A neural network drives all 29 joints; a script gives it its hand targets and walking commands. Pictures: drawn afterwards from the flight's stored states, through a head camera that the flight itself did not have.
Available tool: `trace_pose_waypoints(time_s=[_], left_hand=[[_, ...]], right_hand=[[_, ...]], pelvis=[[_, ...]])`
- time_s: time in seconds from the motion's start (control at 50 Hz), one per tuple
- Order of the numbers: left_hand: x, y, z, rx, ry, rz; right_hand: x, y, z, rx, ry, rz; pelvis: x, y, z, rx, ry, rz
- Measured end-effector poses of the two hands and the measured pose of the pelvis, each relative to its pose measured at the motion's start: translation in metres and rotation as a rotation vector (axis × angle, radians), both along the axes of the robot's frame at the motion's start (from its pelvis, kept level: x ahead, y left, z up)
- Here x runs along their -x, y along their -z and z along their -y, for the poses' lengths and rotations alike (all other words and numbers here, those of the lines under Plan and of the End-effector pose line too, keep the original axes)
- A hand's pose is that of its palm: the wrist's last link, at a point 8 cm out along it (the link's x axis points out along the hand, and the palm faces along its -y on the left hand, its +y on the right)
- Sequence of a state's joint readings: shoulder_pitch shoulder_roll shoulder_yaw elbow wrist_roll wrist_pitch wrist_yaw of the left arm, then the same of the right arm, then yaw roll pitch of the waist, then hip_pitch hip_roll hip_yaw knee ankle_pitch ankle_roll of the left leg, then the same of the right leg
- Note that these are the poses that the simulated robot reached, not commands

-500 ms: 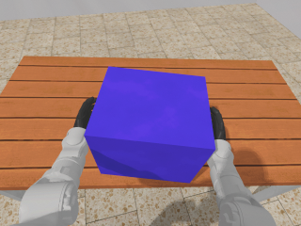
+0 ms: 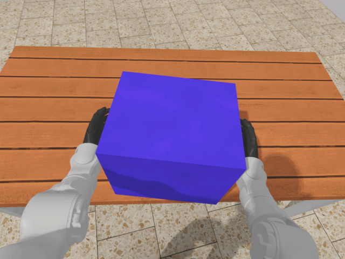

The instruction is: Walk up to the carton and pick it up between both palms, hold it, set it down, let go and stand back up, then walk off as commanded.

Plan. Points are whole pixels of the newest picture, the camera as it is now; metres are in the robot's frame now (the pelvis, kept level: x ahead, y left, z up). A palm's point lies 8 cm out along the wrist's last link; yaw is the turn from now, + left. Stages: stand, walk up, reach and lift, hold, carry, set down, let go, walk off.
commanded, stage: set down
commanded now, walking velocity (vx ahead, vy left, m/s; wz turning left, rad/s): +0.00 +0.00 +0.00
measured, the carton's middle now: (172, 141) +0.41 -0.01 -0.04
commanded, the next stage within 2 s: none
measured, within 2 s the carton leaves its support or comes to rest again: rests again in 0.28 s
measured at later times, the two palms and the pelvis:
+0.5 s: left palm (95, 143) +0.40 +0.19 -0.02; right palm (244, 153) +0.37 -0.19 -0.03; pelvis -0.01 +0.00 -0.02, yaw +0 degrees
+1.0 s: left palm (95, 143) +0.40 +0.19 -0.03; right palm (243, 153) +0.37 -0.19 -0.03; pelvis -0.03 +0.00 -0.03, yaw -1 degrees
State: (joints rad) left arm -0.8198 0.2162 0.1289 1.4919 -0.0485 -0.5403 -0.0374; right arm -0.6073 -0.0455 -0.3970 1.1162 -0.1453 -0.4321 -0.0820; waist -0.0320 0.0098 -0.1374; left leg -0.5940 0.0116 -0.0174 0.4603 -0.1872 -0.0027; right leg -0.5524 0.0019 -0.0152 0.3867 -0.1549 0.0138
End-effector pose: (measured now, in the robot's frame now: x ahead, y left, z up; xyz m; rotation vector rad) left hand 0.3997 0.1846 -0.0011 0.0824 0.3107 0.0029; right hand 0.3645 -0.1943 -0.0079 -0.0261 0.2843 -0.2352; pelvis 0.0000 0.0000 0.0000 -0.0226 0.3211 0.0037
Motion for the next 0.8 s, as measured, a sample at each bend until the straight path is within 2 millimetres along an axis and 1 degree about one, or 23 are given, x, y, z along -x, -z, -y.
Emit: trace_pose_waypoints(time_s=[0.1,0.18,0.3,0.48,0.8], left_hand=[[0.005,0.012,-0.002,0.002,-0.009,-0.010],[0.004,0.017,-0.004,-0.006,-0.007,0.001],[0.000,0.019,-0.003,-0.007,-0.010,0.017],[0.001,0.021,-0.003,-0.003,-0.009,0.027],[-0.001,0.026,-0.004,0.008,-0.009,0.052]], right_hand=[[0.001,0.009,-0.002,0.002,-0.010,-0.011],[-0.001,0.013,-0.003,-0.001,-0.013,0.003],[-0.006,0.016,-0.002,-0.007,-0.012,0.019],[-0.005,0.019,-0.002,-0.031,-0.005,0.035],[-0.005,0.021,-0.002,-0.030,-0.009,0.046]], pelvis=[[0.004,0.004,0.001,0.000,-0.004,-0.035],[0.007,0.008,0.001,0.005,-0.013,-0.068],[0.008,0.013,0.001,0.011,-0.012,-0.098],[0.010,0.018,0.000,0.006,0.001,-0.098],[0.027,0.027,-0.003,0.000,0.015,-0.118]])
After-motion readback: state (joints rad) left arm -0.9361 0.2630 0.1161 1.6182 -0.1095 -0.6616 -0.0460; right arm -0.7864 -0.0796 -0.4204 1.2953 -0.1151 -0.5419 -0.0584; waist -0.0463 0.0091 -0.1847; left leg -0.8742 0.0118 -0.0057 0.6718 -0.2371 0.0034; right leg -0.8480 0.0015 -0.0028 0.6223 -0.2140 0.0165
